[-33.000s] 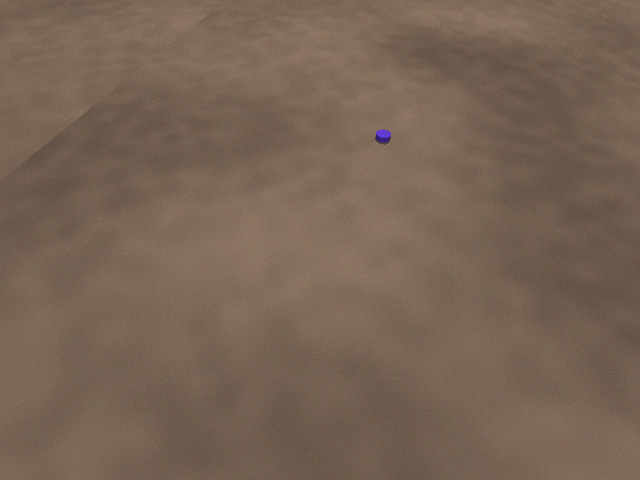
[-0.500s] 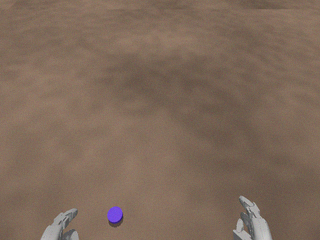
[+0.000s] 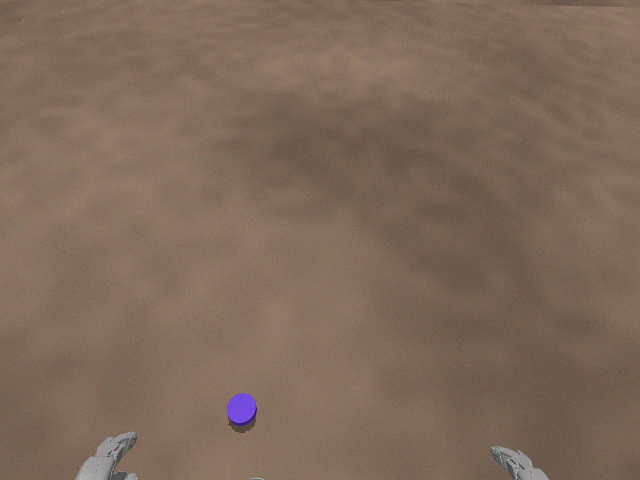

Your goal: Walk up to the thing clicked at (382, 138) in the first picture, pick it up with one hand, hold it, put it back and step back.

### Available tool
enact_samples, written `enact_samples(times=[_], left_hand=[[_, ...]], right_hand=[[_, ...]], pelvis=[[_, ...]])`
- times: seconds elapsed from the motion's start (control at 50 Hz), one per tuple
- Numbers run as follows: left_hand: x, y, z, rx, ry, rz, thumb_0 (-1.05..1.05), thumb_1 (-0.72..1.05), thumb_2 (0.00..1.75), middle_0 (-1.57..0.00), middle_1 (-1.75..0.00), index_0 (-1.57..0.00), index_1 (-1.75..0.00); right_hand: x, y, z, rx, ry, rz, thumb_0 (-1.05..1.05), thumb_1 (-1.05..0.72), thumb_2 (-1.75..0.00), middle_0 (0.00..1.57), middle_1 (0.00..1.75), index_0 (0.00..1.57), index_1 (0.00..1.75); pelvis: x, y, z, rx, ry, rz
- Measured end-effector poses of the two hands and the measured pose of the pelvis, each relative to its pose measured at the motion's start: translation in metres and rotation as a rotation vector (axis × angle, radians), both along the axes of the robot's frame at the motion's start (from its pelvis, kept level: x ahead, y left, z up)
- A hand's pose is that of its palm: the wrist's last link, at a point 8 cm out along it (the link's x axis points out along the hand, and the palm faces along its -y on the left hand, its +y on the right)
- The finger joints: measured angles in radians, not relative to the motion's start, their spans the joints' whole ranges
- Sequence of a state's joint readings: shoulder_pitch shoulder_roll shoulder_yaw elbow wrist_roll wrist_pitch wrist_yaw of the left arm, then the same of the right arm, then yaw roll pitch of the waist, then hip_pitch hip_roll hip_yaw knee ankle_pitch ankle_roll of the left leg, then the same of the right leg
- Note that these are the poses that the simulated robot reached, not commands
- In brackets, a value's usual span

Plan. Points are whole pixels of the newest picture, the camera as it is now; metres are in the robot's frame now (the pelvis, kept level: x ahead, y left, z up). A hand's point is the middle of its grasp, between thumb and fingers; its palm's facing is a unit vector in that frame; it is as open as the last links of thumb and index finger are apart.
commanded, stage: stand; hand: left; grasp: from above
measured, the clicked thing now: (241, 409) +0.42 +0.21 -0.72
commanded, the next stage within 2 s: none
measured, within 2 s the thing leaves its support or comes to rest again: neither
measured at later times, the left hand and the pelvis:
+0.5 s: hand out of the picture +0.02 +0.25 -0.13, palm faces +0.04 -0.95 -0.32, open 7.4 cm; pelvis -0.02 +0.01 +0.03, yaw +1 degrees
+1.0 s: hand out of the picture +0.02 +0.23 -0.13, palm faces +0.02 -0.94 -0.33, open 7.3 cm; pelvis -0.01 -0.01 +0.04, yaw +1 degrees
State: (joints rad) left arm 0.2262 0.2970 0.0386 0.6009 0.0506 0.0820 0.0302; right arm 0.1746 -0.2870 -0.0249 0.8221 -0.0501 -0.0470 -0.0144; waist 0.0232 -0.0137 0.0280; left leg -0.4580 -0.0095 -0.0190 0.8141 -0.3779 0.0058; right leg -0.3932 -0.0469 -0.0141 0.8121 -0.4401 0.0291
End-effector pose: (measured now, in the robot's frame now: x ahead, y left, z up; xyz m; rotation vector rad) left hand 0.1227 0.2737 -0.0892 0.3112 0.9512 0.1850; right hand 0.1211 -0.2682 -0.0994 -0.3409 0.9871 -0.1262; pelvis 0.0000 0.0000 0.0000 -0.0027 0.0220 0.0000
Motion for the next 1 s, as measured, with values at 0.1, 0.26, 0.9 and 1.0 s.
enact_samples(times=[0.1,0.26,0.9,1.0], left_hand=[[-0.033,0.012,-0.008,0.0,0.104,0.05,0.01,0.91,0.89,-0.2,-0.3,-0.2,-0.3],[-0.071,0.015,-0.011,-0.034,0.208,0.1,0.01,0.91,0.89,-0.2,-0.3,-0.2,-0.3],[-0.121,0.01,0.001,-0.018,0.345,0.127,0.0,0.91,0.89,-0.2,-0.3,-0.2,-0.3],[-0.112,0.006,0.001,-0.02,0.351,0.12,0.0,0.91,0.89,-0.2,-0.3,-0.2,-0.3]], right_hand=[[-0.02,-0.004,0.002,-0.005,0.066,-0.047,0.01,-0.91,-0.9,0.2,0.3,0.21,0.3],[-0.044,0.007,0.006,0.008,0.139,-0.082,0.0,-0.91,-0.9,0.2,0.3,0.2,0.3],[-0.089,-0.015,0.008,0.027,0.259,-0.133,0.0,-0.91,-0.9,0.2,0.3,0.2,0.3],[-0.088,-0.018,0.007,0.029,0.277,-0.136,0.0,-0.91,-0.9,0.2,0.3,0.2,0.3]], pelvis=[[0.001,0.004,0.009,-0.003,-0.032,0.002],[-0.003,0.012,0.022,-0.01,-0.078,0.004],[-0.018,-0.003,0.038,-0.005,-0.104,0.013],[-0.013,-0.006,0.039,-0.003,-0.095,0.012]])
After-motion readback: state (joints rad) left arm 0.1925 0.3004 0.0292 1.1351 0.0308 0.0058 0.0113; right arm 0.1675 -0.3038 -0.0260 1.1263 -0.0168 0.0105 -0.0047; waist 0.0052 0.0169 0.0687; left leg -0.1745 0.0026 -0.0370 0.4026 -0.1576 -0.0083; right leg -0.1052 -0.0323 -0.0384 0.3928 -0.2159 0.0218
